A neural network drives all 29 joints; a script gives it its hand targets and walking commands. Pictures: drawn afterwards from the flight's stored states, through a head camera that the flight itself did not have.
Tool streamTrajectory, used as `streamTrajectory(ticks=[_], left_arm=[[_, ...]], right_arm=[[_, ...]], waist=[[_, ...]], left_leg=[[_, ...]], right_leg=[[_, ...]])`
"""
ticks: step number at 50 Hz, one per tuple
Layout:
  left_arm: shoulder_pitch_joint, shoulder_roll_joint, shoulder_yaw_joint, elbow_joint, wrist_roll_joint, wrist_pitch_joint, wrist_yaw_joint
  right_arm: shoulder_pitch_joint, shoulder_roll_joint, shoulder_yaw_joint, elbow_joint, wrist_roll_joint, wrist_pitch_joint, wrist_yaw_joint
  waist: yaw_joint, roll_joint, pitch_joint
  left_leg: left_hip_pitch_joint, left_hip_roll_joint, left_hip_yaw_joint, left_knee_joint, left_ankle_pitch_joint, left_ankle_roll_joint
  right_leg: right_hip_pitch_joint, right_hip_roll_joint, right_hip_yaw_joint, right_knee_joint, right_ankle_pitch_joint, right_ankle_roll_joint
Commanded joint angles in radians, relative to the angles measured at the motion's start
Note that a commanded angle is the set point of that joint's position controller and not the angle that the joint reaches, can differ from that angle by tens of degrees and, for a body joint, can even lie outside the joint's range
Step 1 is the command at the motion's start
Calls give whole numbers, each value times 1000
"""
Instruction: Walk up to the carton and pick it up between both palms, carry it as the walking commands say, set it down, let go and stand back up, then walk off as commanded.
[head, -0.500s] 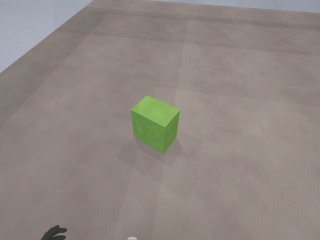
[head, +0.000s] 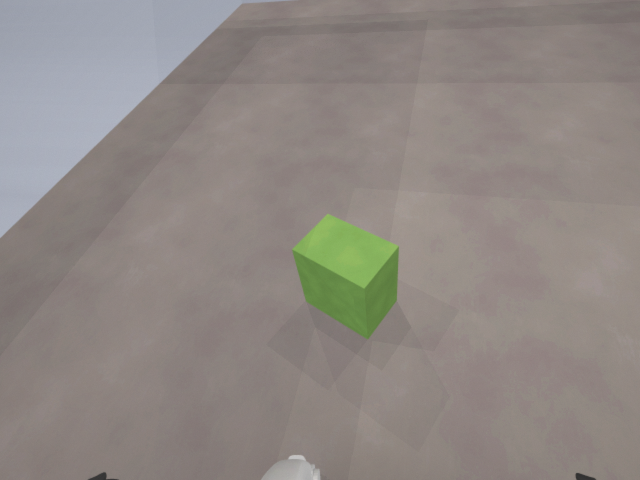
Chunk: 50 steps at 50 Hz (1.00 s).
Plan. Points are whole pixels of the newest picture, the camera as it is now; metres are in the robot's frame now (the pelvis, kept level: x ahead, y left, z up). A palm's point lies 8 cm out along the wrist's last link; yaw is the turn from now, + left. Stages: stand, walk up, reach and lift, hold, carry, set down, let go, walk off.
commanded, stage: walk up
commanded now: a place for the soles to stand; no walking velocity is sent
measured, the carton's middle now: (347, 276) +0.85 +0.03 -0.58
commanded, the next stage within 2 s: none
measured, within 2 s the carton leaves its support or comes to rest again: neither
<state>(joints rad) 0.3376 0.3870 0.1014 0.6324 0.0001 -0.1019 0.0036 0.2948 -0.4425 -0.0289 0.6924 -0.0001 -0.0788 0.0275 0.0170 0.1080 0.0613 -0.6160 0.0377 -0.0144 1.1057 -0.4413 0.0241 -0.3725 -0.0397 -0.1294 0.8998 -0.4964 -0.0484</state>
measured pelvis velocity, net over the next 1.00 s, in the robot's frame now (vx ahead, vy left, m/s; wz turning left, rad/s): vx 0.22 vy -0.02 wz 0.01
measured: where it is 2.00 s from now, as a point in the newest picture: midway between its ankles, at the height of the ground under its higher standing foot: (369, 468)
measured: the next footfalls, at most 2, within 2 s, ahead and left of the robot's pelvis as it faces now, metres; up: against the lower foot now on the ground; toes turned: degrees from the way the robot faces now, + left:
left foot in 0.10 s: +0.19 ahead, +0.14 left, +0.00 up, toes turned +1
right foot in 0.38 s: +0.19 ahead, -0.13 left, +0.00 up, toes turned -6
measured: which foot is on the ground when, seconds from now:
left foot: up 0.00-0.08, down 0.10-0.38, up 0.40-0.72, down 0.74-1.00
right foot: down 0.00-0.14, up 0.16-0.36, down 0.38-0.78, up 0.80-1.00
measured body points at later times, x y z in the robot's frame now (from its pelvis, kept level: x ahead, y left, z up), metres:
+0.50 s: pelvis +0.12 -0.04 -0.01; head +0.13 -0.05 +0.44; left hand +0.20 +0.28 -0.08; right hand +0.24 -0.36 -0.10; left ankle +0.16 +0.11 -0.65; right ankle +0.15 -0.12 -0.69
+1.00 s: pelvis +0.22 -0.02 -0.01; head +0.23 -0.01 +0.44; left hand +0.31 +0.30 -0.10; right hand +0.36 -0.35 -0.08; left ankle +0.31 +0.13 -0.69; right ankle +0.26 -0.13 -0.69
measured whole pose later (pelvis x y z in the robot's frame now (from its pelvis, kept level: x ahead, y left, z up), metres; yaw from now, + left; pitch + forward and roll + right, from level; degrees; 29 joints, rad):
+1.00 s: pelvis +0.22 -0.02 -0.01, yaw +1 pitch -3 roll +0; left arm 0.37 0.40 0.10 0.65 0.00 -0.09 -0.01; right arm 0.23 -0.47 -0.03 0.70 0.00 -0.06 0.02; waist 0.00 -0.03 0.08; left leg -0.54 0.07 0.02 0.94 -0.37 0.02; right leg -0.49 -0.06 -0.07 1.02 -0.56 -0.02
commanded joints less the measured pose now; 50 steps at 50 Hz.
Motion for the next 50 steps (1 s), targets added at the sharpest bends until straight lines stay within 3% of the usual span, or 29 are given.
streamTrajectory(ticks=[1, 3, 5, 6, 7, 8, 9, 12, 14, 15, 17, 18, 19, 20, 21, 23, 26, 29, 33, 36, 37, 38, 39, 40, 43, 47, 48, 49, 50], left_arm=[[74, 332, 64, -15, 6, -9, -4], [15, 320, 46, -37, -1, 4, -7], [-44, 251, 31, -51, 6, 4, -13], [-36, 173, 15, -70, 1, -1, -12], [-90, 174, 15, -104, 5, -7, -11], [-120, 280, 54, -81, 3, 3, -6], [-102, 261, 42, -62, -2, 0, -5], [-13, 255, 44, -13, 7, -2, -23], [37, 237, 48, 0, 2, -7, -36], [87, 262, 67, 13, 4, -5, -36], [276, 282, 92, 76, 12, -6, -25], [421, 337, 130, 135, 27, -15, -10], [406, 445, 142, 85, 51, -29, 6], [223, 466, 127, 22, 40, -41, 12], [126, 445, 119, -1, 38, -36, 13], [119, 384, 102, 15, 26, -38, 19], [180, 328, 81, 41, 13, -39, 26], [193, 332, 74, 46, 1, -33, 25], [159, 340, 65, 41, -3, -23, 26], [53, 310, 47, -21, 4, -6, 13], [34, 267, 23, -32, 9, -6, 8], [29, 182, 10, -51, 4, -13, 4], [-2, 178, 10, -70, -3, -18, 3], [-42, 309, 44, -37, -7, -7, 11], [0, 268, 41, -14, 7, 6, -2], [180, 276, 71, 39, 8, 1, -17], [276, 282, 80, 93, 10, -1, -16], [409, 308, 106, 140, 21, -6, -5], [475, 394, 125, 156, 48, -15, 18]], right_arm=[[-88, -159, -65, -78, -9, -11, 9], [-18, -189, -87, -42, -27, -12, 13], [183, -231, -122, 20, -33, -23, -1], [286, -330, -149, 33, -46, -33, -11], [237, -374, -150, -10, -32, -42, -18], [186, -372, -143, -35, -13, -45, -18], [171, -341, -136, -24, -17, -42, -20], [39, -283, -111, -31, -25, -37, -19], [24, -281, -109, -31, -41, -29, -9], [-3, -311, -113, -40, -35, -22, -6], [-167, -273, -114, -76, -40, -6, -1], [-221, -200, -92, -85, -44, 8, -3], [-179, -78, -52, -105, -37, 13, -14], [-171, -177, -72, -95, -19, 19, -24], [-136, -258, -98, -73, -16, 14, -16], [-102, -276, -99, -27, -20, 12, -3], [-61, -241, -93, -23, -18, 2, -11], [-159, -198, -75, -78, -18, 6, -12], [-237, -167, -67, -90, -34, 15, 2], [-36, -186, -86, -15, -28, -4, 1], [111, -234, -117, 25, -37, -11, -6], [224, -321, -145, 41, -48, -22, -17], [207, -395, -154, 5, -38, -27, -20], [124, -395, -154, -17, -11, -23, -20], [-11, -303, -115, -12, -27, -19, -28], [-61, -312, -125, -24, -54, 3, -6], [-141, -297, -119, -41, -56, 13, -8], [-195, -252, -109, -60, -58, 28, -11], [-221, -130, -77, -76, -52, 42, -17]], waist=[[50, -482, 34], [-4, -465, -26], [-131, -243, -103], [-169, 12, -128], [-146, 89, -67], [-150, -37, -56], [-115, -20, -10], [-41, 40, 24], [-45, 154, 12], [-13, 235, -45], [104, 181, -26], [196, -35, -2], [176, -386, 72], [107, -173, 141], [42, -57, 135], [42, -106, 49], [50, -210, -40], [61, -300, 9], [82, -414, 123], [-38, -378, -16], [-111, -271, -106], [-162, 18, -179], [-152, 141, -122], [-142, -50, -92], [-46, -40, 99], [-12, 190, -61], [50, 158, -88], [142, 16, -55], [182, -313, 30]], left_leg=[[-20, 42, 100, -260, 108, 9], [221, -1, 140, -298, 172, 23], [571, -73, 105, -367, 61, 67], [637, 133, -275, -570, -189, 145], [596, 329, -796, -818, -298, 250], [571, 347, -785, -796, -312, 339], [471, 350, -709, -791, -299, 332], [214, 245, -394, -747, -256, 243], [179, 218, -330, -734, -276, 231], [109, 219, -299, -703, -320, 218], [-242, 200, -188, -555, -436, 154], [-411, 78, -39, -171, -398, 89], [-526, -64, 57, 195, -192, 20], [-503, -41, -145, 253, -24, 20], [-452, 13, -121, 243, 53, 25], [-391, 52, -69, 214, 106, 22], [-348, 66, -27, 146, 100, -9], [-275, 82, 9, -15, 138, -2], [-148, 45, 117, -196, 93, 17], [272, -33, 151, -366, 121, 39], [516, -57, 100, -352, 59, 75], [612, 113, -239, -499, -97, 126], [587, 343, -753, -782, -249, 262], [501, 350, -815, -819, -471, 340], [127, 331, -515, -829, -512, 262], [117, 241, -349, -691, -430, 226], [-65, 231, -272, -632, -476, 175], [-328, 165, -156, -383, -479, 109], [-468, -1, 72, 82, -351, 41]], right_leg=[[156, -230, 251, -394, 664, -148], [-17, -239, 218, -353, 485, -146], [-225, -148, 149, -19, 449, -112], [-372, -48, 59, 368, 406, -55], [-567, 80, 109, 466, -2, -14], [-528, 10, 221, 530, -6, -16], [-502, -12, 204, 485, -29, -16], [-322, -58, 173, 245, -13, -6], [-254, -40, 125, 105, -92, -4], [-147, -47, 113, 72, -16, -9], [237, -21, 97, -80, 49, -35], [371, -48, 264, -257, -116, -26], [256, -298, 857, -664, -596, -39], [104, -408, 1099, -825, -749, -56], [104, -377, 963, -782, -700, -70], [213, -298, 789, -646, -332, -25], [302, -295, 616, -481, 291, -81], [286, -278, 459, -435, 623, -97], [136, -225, 348, -400, 712, -78], [-70, -201, 241, -264, 560, -121], [-176, -182, 201, -28, 546, -109], [-312, -83, 118, 355, 472, -54], [-495, 77, 107, 513, 17, 0], [-467, 21, 205, 519, -25, -11], [-361, -60, 151, 325, -43, -5], [-127, -25, 105, 57, -92, 2], [110, -12, 89, -74, -33, -24], [340, 3, 165, -144, -90, -54], [252, -197, 584, -527, -510, -50]])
